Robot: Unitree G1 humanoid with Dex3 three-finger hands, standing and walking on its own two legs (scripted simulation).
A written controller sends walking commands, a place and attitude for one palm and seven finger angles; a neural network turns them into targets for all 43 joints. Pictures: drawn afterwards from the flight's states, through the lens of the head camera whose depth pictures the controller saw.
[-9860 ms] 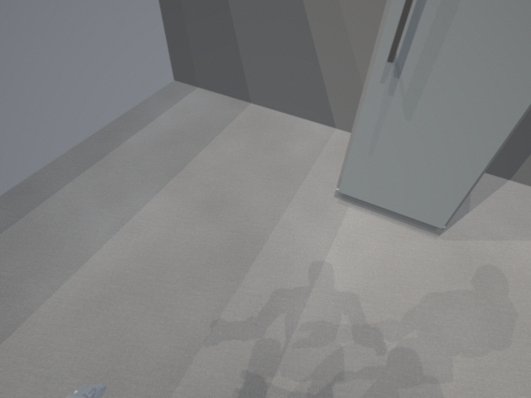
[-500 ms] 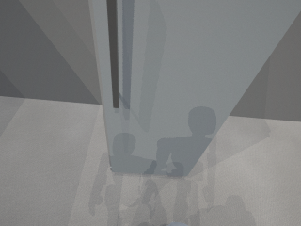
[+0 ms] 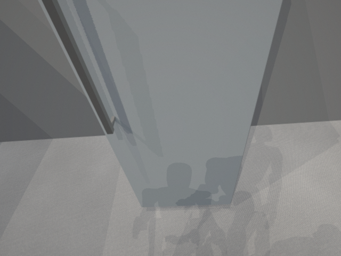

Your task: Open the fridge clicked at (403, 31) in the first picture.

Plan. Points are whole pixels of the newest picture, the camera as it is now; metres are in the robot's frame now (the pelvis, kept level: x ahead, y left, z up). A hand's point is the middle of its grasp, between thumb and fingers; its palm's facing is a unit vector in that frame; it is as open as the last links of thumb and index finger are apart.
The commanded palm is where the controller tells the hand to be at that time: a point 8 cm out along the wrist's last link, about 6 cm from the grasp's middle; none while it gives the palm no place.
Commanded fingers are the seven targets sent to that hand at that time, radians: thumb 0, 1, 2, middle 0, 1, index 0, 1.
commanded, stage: come to a stop and stand still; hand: left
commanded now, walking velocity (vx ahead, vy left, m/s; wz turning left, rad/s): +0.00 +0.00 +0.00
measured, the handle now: (80, 55) +0.48 +0.21 +0.27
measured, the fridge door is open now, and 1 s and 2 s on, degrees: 0 0 0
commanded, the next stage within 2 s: look again from close up in 0.98 s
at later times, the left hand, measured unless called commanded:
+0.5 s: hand out of the picture -0.06 +0.15 -0.15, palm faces +0.08 -0.97 -0.21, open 7.4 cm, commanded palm none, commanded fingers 0.00 0.90 0.90 -0.20 -0.30 -0.20 -0.30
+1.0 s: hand out of the picture -0.07 +0.17 -0.16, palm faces +0.08 -0.98 -0.20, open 7.4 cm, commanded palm none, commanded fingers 0.00 0.90 0.90 -0.20 -0.30 -0.20 -0.30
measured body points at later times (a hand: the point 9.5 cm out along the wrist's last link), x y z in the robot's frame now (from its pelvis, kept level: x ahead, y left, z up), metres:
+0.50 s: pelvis -0.04 -0.01 +0.01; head -0.04 -0.04 +0.46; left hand -0.06 +0.20 -0.14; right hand -0.07 -0.21 -0.16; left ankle -0.05 +0.16 -0.73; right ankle -0.04 -0.10 -0.73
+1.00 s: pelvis -0.06 +0.01 +0.01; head -0.05 -0.01 +0.46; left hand -0.07 +0.23 -0.14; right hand -0.09 -0.19 -0.16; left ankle -0.05 +0.16 -0.73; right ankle -0.04 -0.10 -0.73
